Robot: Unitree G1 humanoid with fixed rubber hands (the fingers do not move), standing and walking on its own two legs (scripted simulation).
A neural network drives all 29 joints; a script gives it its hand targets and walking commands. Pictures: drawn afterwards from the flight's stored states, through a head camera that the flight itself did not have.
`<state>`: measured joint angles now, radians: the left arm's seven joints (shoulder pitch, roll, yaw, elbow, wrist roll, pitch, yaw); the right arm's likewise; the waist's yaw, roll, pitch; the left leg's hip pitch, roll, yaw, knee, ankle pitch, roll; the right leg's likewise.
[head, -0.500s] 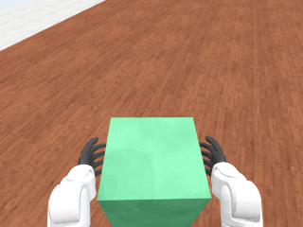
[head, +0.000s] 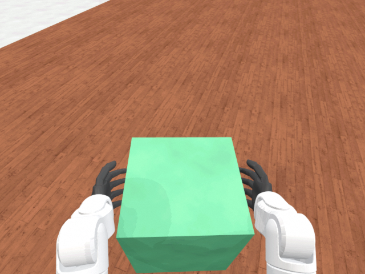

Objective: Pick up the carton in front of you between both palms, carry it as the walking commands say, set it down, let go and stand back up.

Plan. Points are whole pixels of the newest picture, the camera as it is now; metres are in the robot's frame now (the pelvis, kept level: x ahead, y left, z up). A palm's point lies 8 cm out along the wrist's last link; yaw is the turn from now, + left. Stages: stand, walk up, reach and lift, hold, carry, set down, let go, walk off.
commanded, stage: carry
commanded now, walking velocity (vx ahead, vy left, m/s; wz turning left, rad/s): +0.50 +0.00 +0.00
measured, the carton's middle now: (181, 208) +0.29 +0.00 +0.01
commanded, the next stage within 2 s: none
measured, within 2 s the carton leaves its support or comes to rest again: neither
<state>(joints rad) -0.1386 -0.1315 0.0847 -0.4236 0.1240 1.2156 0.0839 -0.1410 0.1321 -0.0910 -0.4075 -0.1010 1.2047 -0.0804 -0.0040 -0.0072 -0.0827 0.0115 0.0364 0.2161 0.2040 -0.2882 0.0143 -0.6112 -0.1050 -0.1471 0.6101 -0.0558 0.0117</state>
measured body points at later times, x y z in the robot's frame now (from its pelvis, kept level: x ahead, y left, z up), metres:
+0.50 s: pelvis +0.32 -0.02 +0.00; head +0.34 -0.03 +0.45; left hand +0.59 +0.14 +0.08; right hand +0.60 -0.16 +0.07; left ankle +0.44 +0.10 -0.72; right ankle +0.24 -0.11 -0.75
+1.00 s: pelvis +0.45 +0.00 -0.01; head +0.44 +0.00 +0.44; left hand +0.74 +0.14 +0.07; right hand +0.73 -0.16 +0.07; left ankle +0.46 +0.08 -0.74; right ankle +0.34 -0.12 -0.74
